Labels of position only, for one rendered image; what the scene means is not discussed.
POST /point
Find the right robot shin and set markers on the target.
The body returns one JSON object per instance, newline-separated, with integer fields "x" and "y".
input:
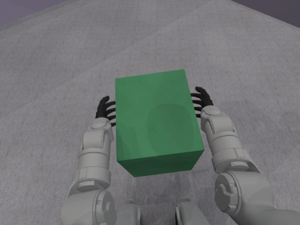
{"x": 185, "y": 200}

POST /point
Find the right robot forearm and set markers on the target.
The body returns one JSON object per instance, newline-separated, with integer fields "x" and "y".
{"x": 224, "y": 142}

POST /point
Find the right robot upper arm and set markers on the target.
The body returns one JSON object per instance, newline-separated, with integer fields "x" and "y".
{"x": 248, "y": 199}

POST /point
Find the left robot thigh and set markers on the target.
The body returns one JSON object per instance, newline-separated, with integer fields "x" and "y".
{"x": 129, "y": 214}

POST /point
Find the left robot upper arm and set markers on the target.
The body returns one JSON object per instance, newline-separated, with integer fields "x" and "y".
{"x": 89, "y": 208}

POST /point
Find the carton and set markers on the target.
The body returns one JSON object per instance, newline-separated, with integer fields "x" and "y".
{"x": 156, "y": 126}

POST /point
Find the left robot hand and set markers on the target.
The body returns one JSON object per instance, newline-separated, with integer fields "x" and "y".
{"x": 102, "y": 112}

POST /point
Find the left robot forearm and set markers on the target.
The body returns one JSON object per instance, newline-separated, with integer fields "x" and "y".
{"x": 93, "y": 166}

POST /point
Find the right robot hand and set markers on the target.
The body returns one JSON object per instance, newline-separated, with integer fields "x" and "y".
{"x": 205, "y": 99}

